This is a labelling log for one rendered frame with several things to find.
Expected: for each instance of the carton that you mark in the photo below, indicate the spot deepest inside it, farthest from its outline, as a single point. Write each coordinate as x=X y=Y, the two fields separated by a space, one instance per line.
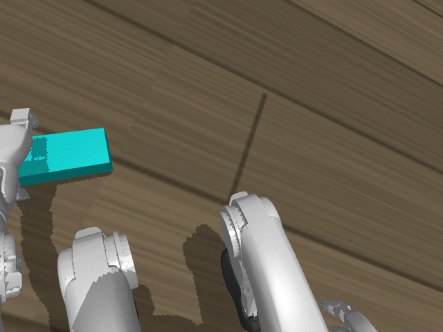
x=72 y=154

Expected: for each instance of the left robot arm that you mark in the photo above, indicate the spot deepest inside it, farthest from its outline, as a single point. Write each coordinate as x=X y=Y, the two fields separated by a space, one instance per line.
x=10 y=259

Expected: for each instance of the left robot hand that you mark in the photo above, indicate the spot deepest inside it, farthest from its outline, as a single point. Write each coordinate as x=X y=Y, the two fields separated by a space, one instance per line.
x=16 y=142

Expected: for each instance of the right robot hand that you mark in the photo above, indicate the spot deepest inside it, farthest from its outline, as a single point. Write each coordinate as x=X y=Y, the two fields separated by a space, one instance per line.
x=354 y=320

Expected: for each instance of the right robot foot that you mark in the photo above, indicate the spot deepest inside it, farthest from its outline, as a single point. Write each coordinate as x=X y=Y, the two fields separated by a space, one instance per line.
x=250 y=324

